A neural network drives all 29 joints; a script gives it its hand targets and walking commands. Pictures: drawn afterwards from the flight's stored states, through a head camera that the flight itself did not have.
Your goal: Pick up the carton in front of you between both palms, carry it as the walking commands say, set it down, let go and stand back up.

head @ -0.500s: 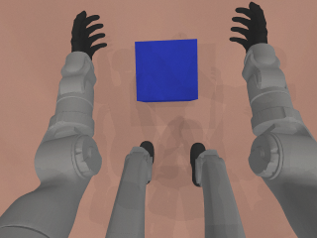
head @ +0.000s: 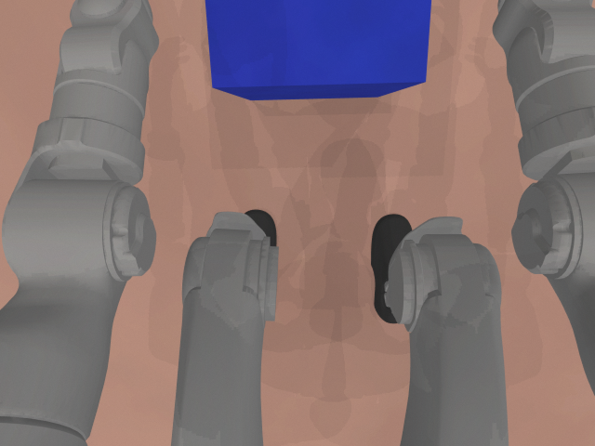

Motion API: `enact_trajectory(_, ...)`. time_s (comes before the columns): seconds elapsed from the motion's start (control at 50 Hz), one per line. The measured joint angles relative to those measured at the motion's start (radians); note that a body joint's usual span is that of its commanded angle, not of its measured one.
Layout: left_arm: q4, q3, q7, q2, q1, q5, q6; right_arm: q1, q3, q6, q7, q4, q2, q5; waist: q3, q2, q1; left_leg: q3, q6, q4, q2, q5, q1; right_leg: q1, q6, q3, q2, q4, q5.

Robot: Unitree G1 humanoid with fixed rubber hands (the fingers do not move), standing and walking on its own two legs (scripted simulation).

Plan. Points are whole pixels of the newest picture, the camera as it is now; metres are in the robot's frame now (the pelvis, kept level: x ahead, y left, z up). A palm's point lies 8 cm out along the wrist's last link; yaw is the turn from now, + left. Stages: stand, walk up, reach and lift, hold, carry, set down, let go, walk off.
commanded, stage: reach and lift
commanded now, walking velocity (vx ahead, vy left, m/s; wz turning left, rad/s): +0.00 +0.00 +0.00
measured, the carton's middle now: (314, 8) +0.55 +0.03 -0.28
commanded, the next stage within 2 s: none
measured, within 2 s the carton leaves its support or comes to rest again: leaves its support in 1.00 s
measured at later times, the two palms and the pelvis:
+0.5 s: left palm out of the picture +0.54 +0.19 -0.20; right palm out of the picture +0.57 -0.15 -0.20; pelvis +0.00 +0.00 -0.03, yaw +0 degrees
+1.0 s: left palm out of the picture +0.54 +0.17 -0.20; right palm out of the picture +0.56 -0.13 -0.19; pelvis +0.01 +0.00 -0.04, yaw +0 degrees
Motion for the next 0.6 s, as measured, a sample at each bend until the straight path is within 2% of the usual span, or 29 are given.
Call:
enact_trajectory(0.1,0.059,-0.002,0.004,-0.002,-0.027,0.01,-0.033,-0.032,0.006,-0.037,0.011,0.068,-0.001,0.006,0.057,0.001,0.0,0.004,0.007,0.054,0.012,-0.013,-0.018,-0.019,0.005,-0.001,0.006,0.048,-0.008)
enact_trajectory(0.22,0.053,-0.009,0.012,-0.011,-0.016,-0.009,-0.063,-0.022,0.053,-0.066,0.007,0.062,-0.019,0.036,0.117,0.014,0.002,0.017,0.017,0.107,0.023,-0.042,-0.006,-0.008,0.005,0.003,0.0,0.104,-0.036)
enact_trajectory(0.4,0.058,-0.042,0.018,-0.022,-0.005,-0.045,-0.073,-0.037,0.083,-0.078,0.007,0.077,-0.016,0.054,0.097,0.009,0.011,0.019,0.007,0.137,0.025,-0.055,-0.011,-0.022,-0.008,0.001,-0.004,0.144,-0.05)
enact_trajectory(0.6,0.076,-0.029,0.019,-0.054,-0.034,-0.025,-0.07,-0.061,0.093,-0.066,0.004,0.099,0.016,0.045,0.101,0.007,0.007,0.009,-0.001,0.114,0.027,-0.032,-0.011,-0.023,-0.018,-0.011,-0.006,0.12,-0.025)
